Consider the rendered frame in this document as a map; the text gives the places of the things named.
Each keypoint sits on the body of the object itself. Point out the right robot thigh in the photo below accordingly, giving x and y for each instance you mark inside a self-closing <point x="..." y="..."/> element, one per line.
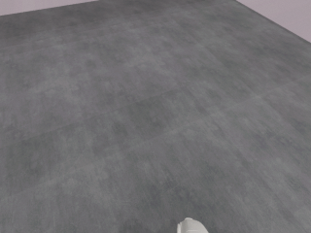
<point x="191" y="226"/>

